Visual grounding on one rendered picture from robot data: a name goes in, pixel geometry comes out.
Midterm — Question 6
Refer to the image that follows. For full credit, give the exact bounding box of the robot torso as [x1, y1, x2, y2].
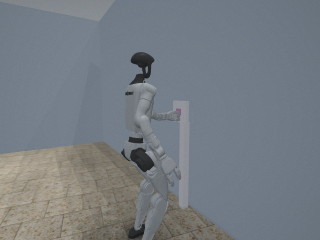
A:
[124, 80, 154, 163]

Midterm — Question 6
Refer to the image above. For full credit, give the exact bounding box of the robot left hand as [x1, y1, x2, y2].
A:
[168, 110, 180, 122]

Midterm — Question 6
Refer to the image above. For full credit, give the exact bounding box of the right robot forearm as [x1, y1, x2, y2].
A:
[139, 115, 167, 161]

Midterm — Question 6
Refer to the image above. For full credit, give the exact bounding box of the panel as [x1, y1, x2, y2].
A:
[173, 100, 190, 209]

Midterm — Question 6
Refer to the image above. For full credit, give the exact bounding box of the left robot forearm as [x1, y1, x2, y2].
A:
[151, 110, 169, 121]

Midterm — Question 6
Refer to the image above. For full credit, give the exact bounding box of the right robot upper arm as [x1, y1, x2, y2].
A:
[134, 83, 157, 129]

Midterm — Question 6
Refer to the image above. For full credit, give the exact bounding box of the robot right hand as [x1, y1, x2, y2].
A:
[159, 156, 181, 187]

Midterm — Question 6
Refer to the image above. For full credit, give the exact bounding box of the robot left thigh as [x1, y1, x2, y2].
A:
[121, 149, 154, 194]

